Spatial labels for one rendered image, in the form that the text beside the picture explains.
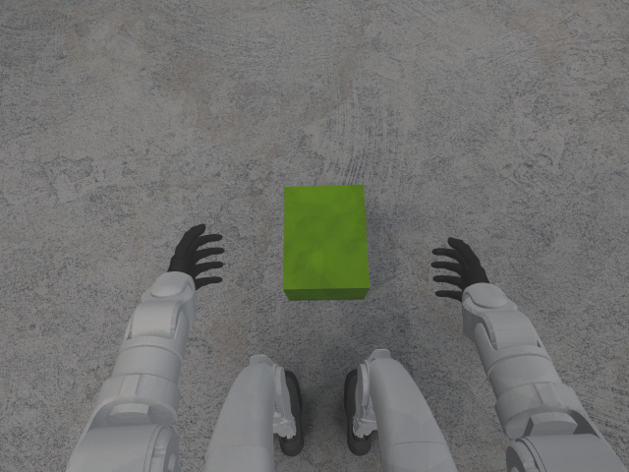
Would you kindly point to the robot left hand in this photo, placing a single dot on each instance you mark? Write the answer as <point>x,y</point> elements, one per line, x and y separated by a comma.
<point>186,255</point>

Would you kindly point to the robot left forearm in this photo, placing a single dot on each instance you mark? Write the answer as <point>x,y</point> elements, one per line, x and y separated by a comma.
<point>143,388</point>

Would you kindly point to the right robot foot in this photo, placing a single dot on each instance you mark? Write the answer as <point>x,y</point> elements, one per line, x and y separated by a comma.
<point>361,444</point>

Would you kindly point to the right robot shin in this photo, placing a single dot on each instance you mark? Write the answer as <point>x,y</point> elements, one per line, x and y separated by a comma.
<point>364,420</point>

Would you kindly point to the carton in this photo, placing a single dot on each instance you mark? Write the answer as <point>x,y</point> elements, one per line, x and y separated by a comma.
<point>325,255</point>

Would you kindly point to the robot right forearm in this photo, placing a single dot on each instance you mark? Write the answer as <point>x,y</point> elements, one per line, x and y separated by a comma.
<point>531,397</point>

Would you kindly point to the left robot upper arm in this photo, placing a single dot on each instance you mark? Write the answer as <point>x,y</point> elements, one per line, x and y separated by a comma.
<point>139,448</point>

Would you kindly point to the robot right hand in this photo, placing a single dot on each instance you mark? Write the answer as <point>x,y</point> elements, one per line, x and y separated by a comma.
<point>469,268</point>

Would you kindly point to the right robot upper arm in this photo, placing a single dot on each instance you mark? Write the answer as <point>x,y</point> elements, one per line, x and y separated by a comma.
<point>561,453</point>

